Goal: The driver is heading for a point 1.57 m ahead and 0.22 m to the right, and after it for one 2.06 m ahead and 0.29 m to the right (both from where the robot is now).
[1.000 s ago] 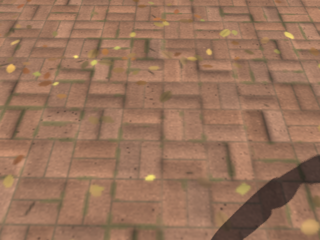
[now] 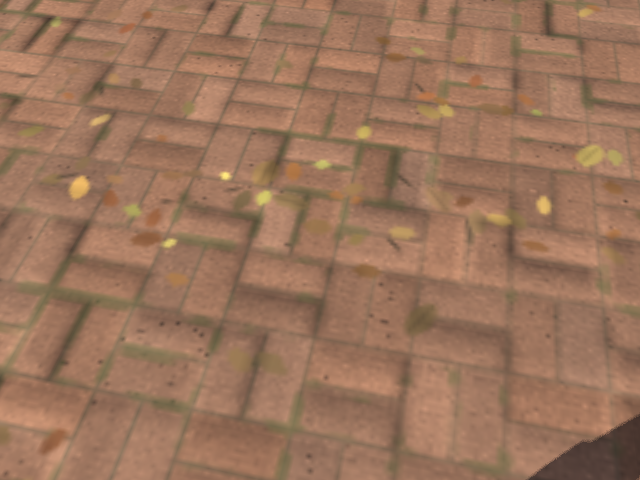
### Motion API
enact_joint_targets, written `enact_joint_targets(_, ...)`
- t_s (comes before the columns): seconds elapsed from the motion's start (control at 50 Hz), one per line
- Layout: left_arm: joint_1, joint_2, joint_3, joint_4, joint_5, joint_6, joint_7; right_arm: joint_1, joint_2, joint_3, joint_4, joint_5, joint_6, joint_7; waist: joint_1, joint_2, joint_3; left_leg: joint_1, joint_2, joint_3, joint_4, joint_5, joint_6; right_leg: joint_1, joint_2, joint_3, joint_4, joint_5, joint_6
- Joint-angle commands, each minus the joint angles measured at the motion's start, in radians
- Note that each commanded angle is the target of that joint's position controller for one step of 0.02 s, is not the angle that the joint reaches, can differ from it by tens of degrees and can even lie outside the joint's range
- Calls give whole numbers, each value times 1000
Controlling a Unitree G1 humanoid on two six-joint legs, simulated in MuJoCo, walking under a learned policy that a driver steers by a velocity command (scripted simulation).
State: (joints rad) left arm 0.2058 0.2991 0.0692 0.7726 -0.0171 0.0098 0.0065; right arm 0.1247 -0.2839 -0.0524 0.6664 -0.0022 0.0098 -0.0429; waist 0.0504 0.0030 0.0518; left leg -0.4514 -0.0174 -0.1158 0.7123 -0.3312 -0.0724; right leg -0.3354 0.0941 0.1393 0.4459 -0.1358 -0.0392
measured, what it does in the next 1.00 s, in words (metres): steps on the spot, turning right: left foot, then right foot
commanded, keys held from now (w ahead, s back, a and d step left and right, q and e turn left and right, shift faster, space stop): e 0.50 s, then no key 0.14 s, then q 0.36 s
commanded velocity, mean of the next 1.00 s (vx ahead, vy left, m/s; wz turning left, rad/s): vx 0.02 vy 0.00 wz -0.28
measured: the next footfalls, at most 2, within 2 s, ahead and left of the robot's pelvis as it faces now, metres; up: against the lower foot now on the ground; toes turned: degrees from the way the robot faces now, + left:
left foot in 0.08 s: +0.10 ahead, +0.13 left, +0.00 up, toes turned -9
right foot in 0.50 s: +0.03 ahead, -0.12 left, +0.00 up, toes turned -20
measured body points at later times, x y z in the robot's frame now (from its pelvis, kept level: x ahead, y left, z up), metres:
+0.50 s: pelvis +0.02 -0.01 -0.01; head +0.05 -0.03 +0.44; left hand +0.27 +0.21 -0.10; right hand +0.07 -0.32 -0.11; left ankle +0.06 +0.14 -0.74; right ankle -0.01 -0.11 -0.74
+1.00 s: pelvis +0.02 -0.02 -0.01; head +0.05 -0.01 +0.44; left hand +0.26 +0.19 -0.11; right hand +0.05 -0.33 -0.11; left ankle +0.06 +0.11 -0.74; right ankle -0.02 -0.11 -0.73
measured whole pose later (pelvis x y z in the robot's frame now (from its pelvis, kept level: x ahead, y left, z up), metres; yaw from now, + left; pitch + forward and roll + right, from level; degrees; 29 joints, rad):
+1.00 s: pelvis +0.02 -0.02 -0.01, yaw -15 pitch +0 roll -1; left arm 0.10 0.27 0.06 0.75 0.01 0.03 0.03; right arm 0.22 -0.30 -0.06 0.74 0.01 0.02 -0.02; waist -0.02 -0.02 0.05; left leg -0.29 0.01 -0.04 0.58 -0.30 -0.01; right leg -0.29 0.04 -0.03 0.66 -0.37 -0.01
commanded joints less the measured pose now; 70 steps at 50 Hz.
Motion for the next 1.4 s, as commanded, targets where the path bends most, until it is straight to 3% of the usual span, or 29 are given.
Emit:
enact_joint_targets(0.02, -64, 165, 43, -85, -4, 6, 14, 43, -86, -30, -57, 5, -26, 8, -46, -153, -138, 121, -29, 22, -122, 41, 11, 69, -223, 306, -105, 36, -157)
enact_joint_targets(0.06, -73, 148, 38, -93, -12, 18, 21, 90, -97, -38, -41, 7, -44, 16, -81, -145, -138, 245, -9, 33, -329, 176, 40, 48, -180, 308, -39, 42, -109)
enact_joint_targets(0.08, -43, 108, 25, -97, -7, 20, 22, 113, -150, -51, -43, -7, -46, 12, -71, -71, -170, 354, 129, -60, -368, 219, 91, -22, -134, 261, 63, -101, -58)
enact_joint_targets(0.1, -2, 60, 15, -115, -2, 13, 20, 68, -234, -69, -58, -34, -33, 7, -15, 197, -143, 397, 328, -285, -400, 394, 220, -200, 18, 67, 259, -374, 7)
enact_joint_targets(0.12, 3, 135, 35, -114, 5, 3, 19, 73, -200, -65, -61, -56, -32, 12, -39, 248, -147, 341, 435, -392, -414, 492, 333, -246, 2, -5, 498, -507, 54)
enact_joint_targets(0.14, 27, 186, 55, -96, 1, 5, 17, 40, -148, -48, -74, -46, -35, 10, -28, 170, -135, 325, 404, -324, -401, 503, 336, -248, -33, 9, 626, -462, 77)
enact_joint_targets(0.2, 47, 148, 57, -68, -2, 41, 25, -25, -107, -34, -75, -11, -34, 6, -20, 120, -90, 322, 282, -111, -368, 517, 262, -287, -60, -23, 748, -323, 132)
enact_joint_targets(0.36, -76, 84, 24, -172, -5, 43, -10, 21, -180, -67, -43, -8, -4, 2, -85, 180, -134, 370, 305, 36, -367, 564, 295, -134, -120, -150, 401, -258, 141)
enact_joint_targets(0.46, -10, 101, 40, -172, -4, 56, -30, -1, -194, -76, -23, 31, -8, 16, -37, 175, -128, 328, 315, 92, -266, 491, 232, 53, -89, -217, 73, -96, 54)
enact_joint_targets(0.48, 28, 120, 50, -160, 0, 56, -25, 39, -167, -70, -2, 34, -13, 18, -27, 130, -136, 264, 282, 137, -188, 399, 172, 163, -74, -193, -27, 13, 19)
enact_joint_targets(0.5, 65, 205, 75, -162, -2, 52, -11, 79, -120, -57, 3, 3, -16, 23, -37, -71, -151, 74, 199, 236, 29, 147, 73, 338, -213, 19, -77, 309, -44)
enact_joint_targets(0.52, 50, 301, 86, -193, 20, 43, -3, 33, -72, -34, -58, -39, -17, 20, -42, -329, -144, -209, 48, 237, 271, -344, -10, 394, -473, 361, -65, 597, -252)
enact_joint_targets(0.54, 78, 239, 70, -191, 48, 19, -11, -39, -124, -49, -62, -19, -17, 11, 37, -209, -209, -207, 49, 88, 437, -372, -9, 339, -494, 354, -89, 534, -337)
enact_joint_targets(0.58, -25, 174, 47, -180, 31, -4, -5, -13, -145, -62, -28, 6, -4, 3, -25, -128, -143, -202, 80, 60, 452, -212, 9, 273, -369, 179, -92, 367, -228)
enact_joint_targets(0.62, -84, 131, 24, -180, 13, -3, 5, 18, -146, -65, -4, -6, 5, -4, -53, -131, -133, -144, 74, 67, 440, -99, -6, 218, -319, 112, -92, 399, -189)
enact_joint_targets(0.7, -113, 50, -11, -155, 33, -8, 15, 68, -80, -38, 31, 5, 9, 11, -70, -126, -155, -3, 91, 74, 224, 13, -19, 202, -274, 11, -104, 319, -168)
enact_joint_targets(0.78, -87, 92, -5, -101, 48, -10, 7, 23, -97, -27, 24, 10, 12, 24, -23, -145, -94, 128, 88, 102, 5, -20, -6, 148, -302, 33, -133, 129, -185)
enact_joint_targets(0.88, -79, 145, 17, -65, 13, 4, 19, 59, -130, -32, 20, 7, 3, 24, -56, -84, -46, 169, 63, 121, -218, 172, 51, 169, -311, 45, -62, 124, -143)
enact_joint_targets(0.92, -39, 120, 21, -75, 33, -3, 28, 53, -212, -53, 13, 7, 0, 21, -3, 87, -83, 220, 132, 3, -187, 520, 117, 132, -188, -74, 41, 12, -56)
enact_joint_targets(0.94, -80, 101, 19, -84, 41, -3, 33, 71, -200, -57, 15, 19, 0, 22, -28, 151, -105, 206, 172, -87, -239, 471, 178, 120, -113, -168, 125, -41, -4)
enact_joint_targets(1.02, -170, 60, 24, -125, 18, 10, 29, 118, -203, -59, 7, -8, -28, 16, -98, 233, -100, 337, 343, -383, -382, 498, 368, -173, -28, -77, 556, -526, 46)
enact_joint_targets(1.06, -123, 64, 27, -115, 10, 6, 23, 50, -208, -66, -2, 17, -30, 11, -51, 132, -107, 350, 283, -291, -345, 493, 298, -186, -75, -53, 482, -452, 56)
enact_joint_targets(1.18, 12, 60, 32, -68, 3, -15, -10, -30, -192, -69, -36, 40, 39, 2, -13, 165, -161, 218, 158, -249, -279, 329, 202, 154, -23, -141, -32, -70, 79)
enact_joint_targets(1.2, 40, 103, 46, -61, 12, -12, -4, -1, -157, -59, -33, 36, 38, 2, -20, 93, -155, 114, 106, -212, -204, 148, 149, 258, -102, -77, -94, -33, 48)
enact_joint_targets(1.22, 41, 206, 67, -80, 32, -2, 11, 51, -74, -38, -35, 15, 35, 6, -55, -206, -141, -94, -43, -60, 57, -173, 70, 339, -361, 219, -163, 22, -64)
enact_joint_targets(1.24, 13, 222, 62, -103, 73, -10, 3, 49, -147, -61, -56, 14, 20, 2, -52, -273, -108, -151, -48, -57, 262, -327, 42, 190, -512, 405, -201, 54, -207)
enact_joint_targets(1.28, -104, 130, 34, -131, 58, -32, 7, 77, -217, -91, -7, 21, 24, 0, -96, -114, -31, -153, 0, -73, 440, -191, 32, 130, -414, 224, -199, -17, -181)
enact_joint_targets(1.32, -132, 103, 23, -136, 32, -38, 22, 97, -181, -87, 20, 18, 38, -6, -88, -110, -17, -186, 12, -51, 498, -76, 3, 168, -348, 94, -186, 25, -142)
enact_joint_targets(1.4, -34, 103, 20, -117, 37, -23, 47, 16, -137, -69, -34, 31, 36, 7, -26, -121, -49, -220, 33, 13, 417, -15, -44, 293, -347, -16, -178, 163, -180)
